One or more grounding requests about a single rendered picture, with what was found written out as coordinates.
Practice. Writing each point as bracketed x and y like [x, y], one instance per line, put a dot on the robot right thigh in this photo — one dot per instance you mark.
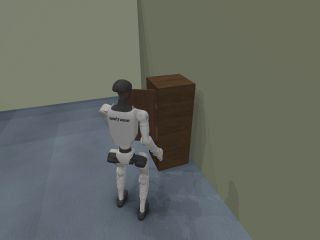
[141, 161]

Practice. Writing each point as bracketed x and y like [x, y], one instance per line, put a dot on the right robot upper arm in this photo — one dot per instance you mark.
[143, 117]

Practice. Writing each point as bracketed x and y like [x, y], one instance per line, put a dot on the left robot shin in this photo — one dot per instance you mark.
[120, 181]

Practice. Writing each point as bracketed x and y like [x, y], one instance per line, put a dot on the left robot upper arm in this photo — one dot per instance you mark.
[103, 111]

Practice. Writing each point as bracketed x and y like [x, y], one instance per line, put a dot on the robot right forearm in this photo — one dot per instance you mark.
[152, 147]

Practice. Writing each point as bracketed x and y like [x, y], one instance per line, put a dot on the cupboard door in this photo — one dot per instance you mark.
[144, 99]

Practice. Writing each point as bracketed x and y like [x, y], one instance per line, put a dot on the robot right hand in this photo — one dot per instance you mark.
[160, 156]

